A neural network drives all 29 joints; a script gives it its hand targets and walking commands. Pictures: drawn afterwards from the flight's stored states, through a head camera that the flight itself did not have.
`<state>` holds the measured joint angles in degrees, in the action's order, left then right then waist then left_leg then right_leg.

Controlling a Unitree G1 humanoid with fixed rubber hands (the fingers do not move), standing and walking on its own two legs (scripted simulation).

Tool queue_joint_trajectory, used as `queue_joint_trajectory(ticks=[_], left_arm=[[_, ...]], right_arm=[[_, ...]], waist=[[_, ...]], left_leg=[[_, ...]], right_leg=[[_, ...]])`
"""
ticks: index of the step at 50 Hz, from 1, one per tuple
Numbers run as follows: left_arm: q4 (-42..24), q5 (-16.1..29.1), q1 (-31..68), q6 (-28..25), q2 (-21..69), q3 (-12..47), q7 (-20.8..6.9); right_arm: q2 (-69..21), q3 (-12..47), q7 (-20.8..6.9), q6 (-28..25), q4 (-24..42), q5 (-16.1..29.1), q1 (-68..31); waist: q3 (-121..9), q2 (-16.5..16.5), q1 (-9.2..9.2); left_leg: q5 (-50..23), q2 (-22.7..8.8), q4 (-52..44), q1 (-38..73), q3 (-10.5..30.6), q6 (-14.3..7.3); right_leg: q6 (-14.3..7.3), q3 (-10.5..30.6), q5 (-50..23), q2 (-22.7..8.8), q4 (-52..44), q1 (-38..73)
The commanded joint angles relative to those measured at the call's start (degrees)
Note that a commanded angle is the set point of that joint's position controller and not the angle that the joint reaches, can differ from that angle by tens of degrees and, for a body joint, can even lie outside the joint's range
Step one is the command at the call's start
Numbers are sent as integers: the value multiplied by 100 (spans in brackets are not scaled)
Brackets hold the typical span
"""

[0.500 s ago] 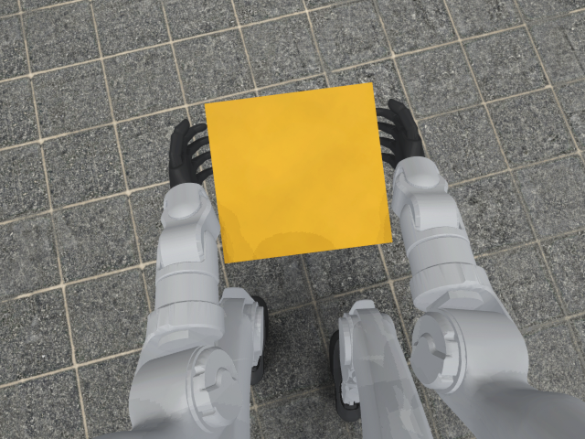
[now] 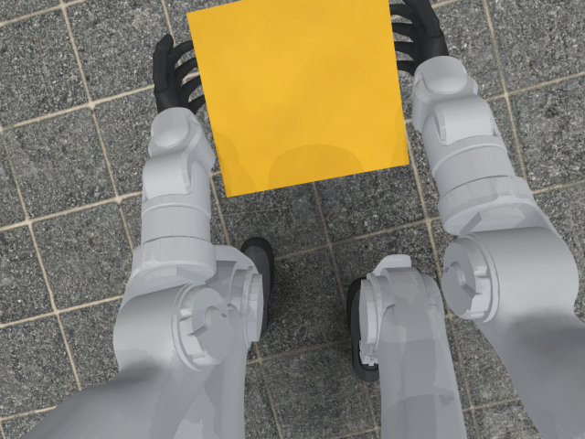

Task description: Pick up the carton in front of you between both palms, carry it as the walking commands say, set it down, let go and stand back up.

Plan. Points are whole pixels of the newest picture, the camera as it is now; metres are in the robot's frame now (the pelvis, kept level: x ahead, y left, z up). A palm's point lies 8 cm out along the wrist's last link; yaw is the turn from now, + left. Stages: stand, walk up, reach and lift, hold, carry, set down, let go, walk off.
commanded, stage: set down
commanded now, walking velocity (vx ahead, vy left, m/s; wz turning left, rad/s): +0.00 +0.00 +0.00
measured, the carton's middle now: (302, 107) +0.51 +0.04 -0.23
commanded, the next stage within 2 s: none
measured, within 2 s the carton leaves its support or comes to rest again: rests again in 0.76 s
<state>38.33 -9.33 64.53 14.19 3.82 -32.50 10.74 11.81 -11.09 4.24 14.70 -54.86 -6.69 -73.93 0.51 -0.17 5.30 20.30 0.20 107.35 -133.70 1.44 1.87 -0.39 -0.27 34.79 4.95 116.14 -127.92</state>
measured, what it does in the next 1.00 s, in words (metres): stands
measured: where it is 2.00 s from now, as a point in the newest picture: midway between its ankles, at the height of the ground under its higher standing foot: (310, 325)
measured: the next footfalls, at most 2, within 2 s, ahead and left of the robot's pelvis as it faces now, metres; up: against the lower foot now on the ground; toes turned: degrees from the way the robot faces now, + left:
none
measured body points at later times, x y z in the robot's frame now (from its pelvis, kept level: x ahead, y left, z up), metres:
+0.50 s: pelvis +0.01 -0.01 -0.03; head +0.36 -0.04 +0.25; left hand +0.51 +0.21 -0.17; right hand +0.56 -0.09 -0.21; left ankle +0.16 +0.13 -0.39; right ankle +0.09 -0.10 -0.39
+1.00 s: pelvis +0.01 +0.00 -0.04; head +0.37 -0.03 +0.22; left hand +0.52 +0.24 -0.20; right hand +0.57 -0.07 -0.22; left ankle +0.16 +0.13 -0.39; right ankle +0.09 -0.10 -0.39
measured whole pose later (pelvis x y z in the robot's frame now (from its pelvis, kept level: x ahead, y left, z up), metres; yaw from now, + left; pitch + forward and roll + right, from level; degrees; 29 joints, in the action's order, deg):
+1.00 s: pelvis +0.01 +0.00 -0.04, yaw +3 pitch +43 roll +3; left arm 59.8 -0.9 76.1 8.4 -11.9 -32.0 3.4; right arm 10.9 -12.2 -0.3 8.1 -60.1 -13.0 -81.9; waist 10.8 5.1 6.0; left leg 22.5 1.4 116.3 -137.1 -0.4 2.6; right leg -0.8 1.2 39.2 4.2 127.1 -130.8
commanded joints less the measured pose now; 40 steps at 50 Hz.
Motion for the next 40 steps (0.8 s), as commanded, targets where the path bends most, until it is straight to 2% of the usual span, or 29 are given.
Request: queue_joint_trajectory(ticks=[1, 2, 3, 4, 6, 7, 9, 10, 11, 12, 13, 14, 17, 18, 19, 20, 21, 22, 23, 25, 26, 27, 28, 30, 33, 37, 38, 39, 40], left_arm=[[295, 690, 2869, -198, 4654, 2804, -1492], [158, 522, 2866, -233, 4669, 2699, -1522], [813, 600, 2591, -133, 4740, 2566, -1536], [1031, 596, 2529, -88, 4591, 2330, -1594], [1123, 521, 2514, -107, 4215, 2093, -1632], [1140, 538, 2819, -157, 4063, 2080, -1634], [1162, 617, 2757, -291, 4120, 1862, -1619], [1246, 540, 2606, -281, 4062, 1771, -1644], [1153, 644, 2559, -282, 4044, 1774, -1650], [1292, 715, 2733, -369, 4000, 1951, -1657], [1160, 773, 2602, -339, 4275, 1852, -1679], [1250, 837, 2877, -374, 3783, 1999, -1709], [1251, 926, 2755, -365, 4138, 2057, -1804], [1225, 1030, 2720, -382, 4429, 1971, -1786], [1319, 1044, 2746, -393, 4430, 1907, -1783], [1307, 838, 2816, -362, 3906, 1919, -1793], [1577, 958, 2686, -364, 4106, 1695, -1802], [1399, 840, 2774, -383, 3949, 1660, -1823], [1755, 673, 2666, -367, 3907, 1489, -1817], [1514, 729, 2363, -431, 3474, 1247, -1843], [1881, 777, 2339, -425, 3683, 1398, -1873], [1843, 695, 2357, -426, 3785, 1508, -1845], [1802, 570, 2230, -438, 3327, 1361, -1853], [1891, 707, 2106, -412, 3698, 1591, -1873], [2293, 868, 2237, -472, 3505, 1326, -1830], [1995, 915, 2430, -542, 3215, 1368, -1721], [2128, 1005, 2406, -521, 3363, 1444, -1704], [2101, 1044, 2448, -497, 3529, 1537, -1738], [2139, 1072, 2560, -548, 3172, 1511, -1690]], right_arm=[[-5297, 2114, -1490, -454, 809, 770, -2830], [-5088, 2274, -1483, -516, 1224, 886, -3379], [-5025, 2249, -1446, -468, 926, 799, -3204], [-4599, 2191, -1437, -520, 947, 782, -3346], [-4451, 1882, -1387, -508, 745, 488, -3379], [-4626, 1700, -1380, -490, 276, 484, -3083], [-4627, 2008, -1298, -591, 838, 661, -3482], [-4652, 1963, -1265, -627, 526, 610, -3242], [-4291, 1997, -1199, -689, 826, 529, -3347], [-4667, 1867, -1176, -692, 543, 617, -3193], [-4456, 2023, -1153, -737, 829, 562, -3367], [-4693, 2134, -1165, -690, 752, 695, -3367], [-4774, 2084, -1155, -789, 706, 772, -3282], [-4493, 2047, -1086, -837, 927, 723, -3440], [-4440, 2031, -1033, -818, 779, 625, -3454], [-4446, 2108, -1069, -775, 587, 659, -3210], [-4418, 1980, -1045, -785, 527, 594, -3222], [-4582, 1977, -1043, -769, 428, 628, -2935], [-4735, 1898, -1095, -755, 349, 524, -3074], [-4186, 1904, -1031, -783, 531, 547, -2893], [-4404, 1844, -992, -794, 324, 441, -2932], [-4057, 1786, -1006, -831, 125, 330, -2861], [-4207, 1690, -1039, -781, -18, 319, -2524], [-3864, 1616, -1034, -811, 178, 248, -2826], [-3649, 1445, -1048, -791, -147, 112, -2701], [-3364, 1338, -1100, -743, -253, -76, -2438], [-3288, 1411, -1123, -734, -197, 16, -2434], [-3297, 1363, -1107, -754, -48, -72, -2523], [-3326, 1382, -1089, -777, -66, -4, -2505]], waist=[[-6593, -743, -44], [-6624, -687, 412], [-6206, -689, 104], [-5839, -815, 240], [-5426, -1249, 10], [-5197, -862, 58], [-5660, -1279, 342], [-5532, -1101, 288], [-5437, -1516, 47], [-5302, -1370, 278], [-5538, -1456, 63], [-5564, -1719, 233], [-5522, -1426, -13], [-5572, -1065, 99], [-5518, -1162, -191], [-5104, -1187, 153], [-5175, -1162, -132], [-4980, -1004, 49], [-4890, -1385, 160], [-4400, -1161, 85], [-4704, -1461, 110], [-4403, -948, -127], [-4200, -1103, 98], [-4453, -732, -153], [-3925, -898, -295], [-3780, -776, -442], [-3874, -442, -344], [-4072, -777, -682], [-3940, -664, -355]], left_leg=[[-1491, 623, 14, 4966, -595, 79], [-1749, 642, 100, 4668, -575, 56], [-1480, 595, 195, 4689, -520, 54], [-1011, 584, 180, 4337, -526, 94], [-903, 569, 153, 3851, -437, 63], [-831, 558, 259, 3714, -659, 130], [-1209, 577, 314, 3750, -619, 40], [-1130, 534, 412, 3423, -620, 71], [-1242, 528, 461, 3193, -525, 46], [-1168, 515, 479, 3236, -569, 38], [-1241, 519, 476, 3198, -606, 86], [-1306, 420, 590, 3201, -558, 69], [-1457, 445, 676, 3072, -514, 42], [-1507, 484, 600, 3158, -618, 110], [-1715, 455, 680, 3101, -512, 86], [-1418, 451, 671, 2906, -560, 123], [-1290, 454, 738, 2775, -641, 215], [-1162, 431, 676, 2500, -710, 197], [-1077, 449, 664, 2677, -611, 89], [-1098, 344, 673, 2148, -652, 130], [-969, 419, 682, 2515, -569, 97], [-1087, 378, 759, 2283, -540, 190], [-1030, 378, 683, 2396, -547, 144], [-1163, 456, 631, 2631, -517, 218], [-881, 442, 698, 2612, -502, 196], [-647, 469, 648, 2601, -476, 227], [-618, 462, 721, 2706, -479, 278], [-868, 552, 687, 2759, -430, 235], [-837, 522, 658, 2930, -339, 206]], right_leg=[[143, -224, -1505, 433, -1369, 2048], [107, -34, -1787, 382, -1257, 2168], [141, -173, -1444, 365, -1195, 1885], [122, -128, -1088, 238, -1243, 1957], [118, -204, -1049, 278, -1159, 1843], [-23, -53, -966, 284, -1190, 1782], [94, 69, -1415, 252, -1209, 2088], [3, 77, -1430, 268, -1156, 2110], [117, 41, -1813, 193, -1065, 2352], [84, 155, -1884, 202, -1014, 2318], [99, 165, -1897, 224, -1201, 2552], [129, 293, -2184, 86, -970, 2697], [106, 139, -2558, 190, -773, 2559], [-10, 281, -2243, 180, -1048, 2585], [-4, 277, -2478, 201, -952, 2490], [-26, 343, -2311, 136, -980, 2457], [-48, 325, -2246, 96, -986, 2587], [-120, 513, -2397, 67, -1048, 2801], [-6, 396, -2102, 104, -991, 2533], [7, 456, -2091, 61, -1020, 2522], [28, 429, -2147, 39, -931, 2650], [-10, 387, -1977, 88, -874, 2285], [-14, 392, -2003, 71, -817, 2061], [-64, 306, -1979, 100, -810, 2012], [-104, 269, -1454, 68, -914, 1544], [-195, 323, -1308, 20, -865, 1696], [-228, 368, -1162, -10, -783, 1705], [-148, 147, -1402, 87, -733, 1770], [-182, 221, -1322, -13, -649, 1527]])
